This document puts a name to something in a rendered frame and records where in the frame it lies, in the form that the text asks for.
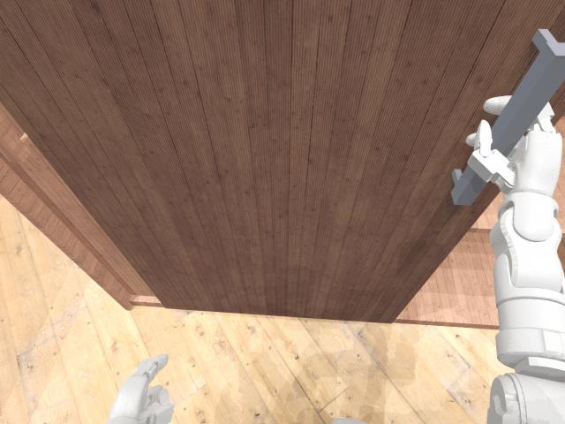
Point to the right robot forearm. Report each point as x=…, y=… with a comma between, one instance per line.
x=529, y=286

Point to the right robot hand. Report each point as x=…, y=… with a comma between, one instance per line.
x=536, y=158

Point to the wardrobe door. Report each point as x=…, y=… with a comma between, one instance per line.
x=275, y=157
x=44, y=181

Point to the handle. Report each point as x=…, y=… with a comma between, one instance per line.
x=539, y=84
x=11, y=146

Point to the robot right upper arm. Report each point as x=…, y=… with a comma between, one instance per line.
x=523, y=399

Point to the left robot hand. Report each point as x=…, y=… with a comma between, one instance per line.
x=135, y=400

